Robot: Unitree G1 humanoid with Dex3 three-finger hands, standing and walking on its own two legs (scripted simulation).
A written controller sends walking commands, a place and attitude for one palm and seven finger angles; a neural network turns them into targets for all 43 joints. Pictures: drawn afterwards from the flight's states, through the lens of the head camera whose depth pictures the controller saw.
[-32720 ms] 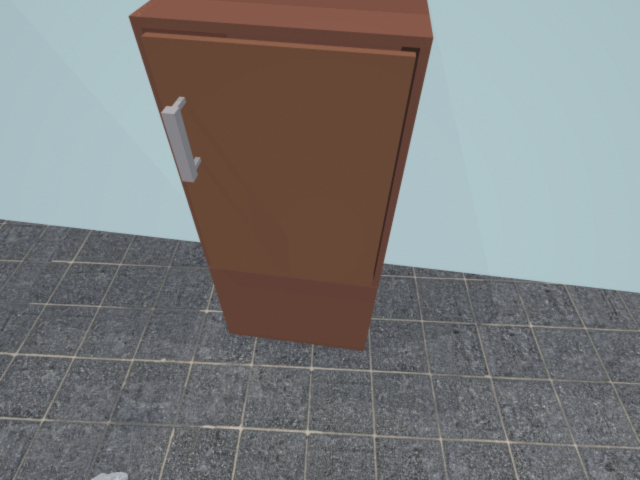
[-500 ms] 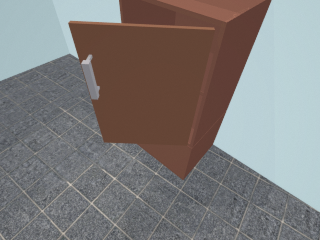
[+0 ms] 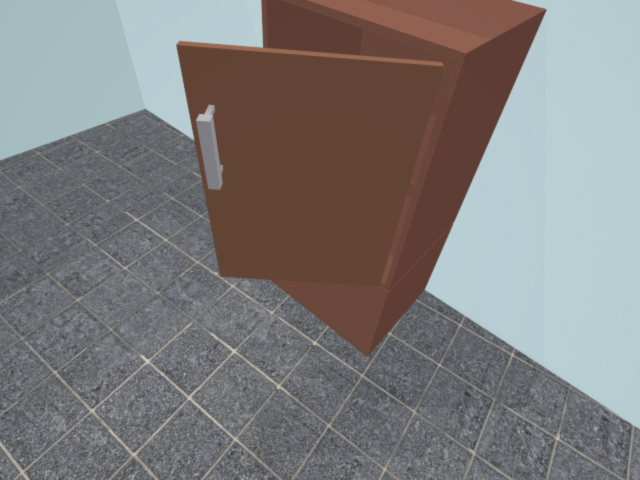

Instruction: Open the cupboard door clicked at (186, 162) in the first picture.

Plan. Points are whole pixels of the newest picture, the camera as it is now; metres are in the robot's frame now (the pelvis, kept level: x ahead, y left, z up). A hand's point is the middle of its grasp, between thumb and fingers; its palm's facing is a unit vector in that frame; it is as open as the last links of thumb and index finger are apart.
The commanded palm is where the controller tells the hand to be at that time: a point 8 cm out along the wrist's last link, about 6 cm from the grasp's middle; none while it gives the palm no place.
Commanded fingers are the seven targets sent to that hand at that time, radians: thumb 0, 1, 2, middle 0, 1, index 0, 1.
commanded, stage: come to a stop and stand still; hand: left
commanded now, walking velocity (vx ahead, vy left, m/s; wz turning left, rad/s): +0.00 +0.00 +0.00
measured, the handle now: (212, 147) +0.65 +0.23 +0.07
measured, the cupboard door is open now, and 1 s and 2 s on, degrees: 40 40 40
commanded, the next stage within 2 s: look again from close up in 1.18 s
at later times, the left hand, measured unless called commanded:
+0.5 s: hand out of the picture -0.04 +0.21 -0.20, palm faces +0.06 -0.99 -0.14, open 7.3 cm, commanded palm none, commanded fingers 0.00 0.90 0.90 -0.20 -0.30 -0.20 -0.30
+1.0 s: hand out of the picture -0.15 +0.24 -0.19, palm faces -0.01 -0.99 -0.12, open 7.4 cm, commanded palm none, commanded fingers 0.00 0.90 0.90 -0.20 -0.30 -0.20 -0.30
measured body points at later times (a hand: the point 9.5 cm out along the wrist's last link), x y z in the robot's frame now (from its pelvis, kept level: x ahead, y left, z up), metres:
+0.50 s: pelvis -0.06 +0.04 -0.01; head -0.08 +0.08 +0.43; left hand -0.04 +0.26 -0.19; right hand -0.06 -0.20 -0.15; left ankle +0.03 +0.09 -0.74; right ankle +0.01 -0.12 -0.70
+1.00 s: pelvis -0.12 +0.08 +0.00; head -0.13 +0.11 +0.45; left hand -0.15 +0.29 -0.18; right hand -0.19 -0.15 -0.14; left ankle -0.07 +0.14 -0.74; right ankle -0.16 -0.06 -0.71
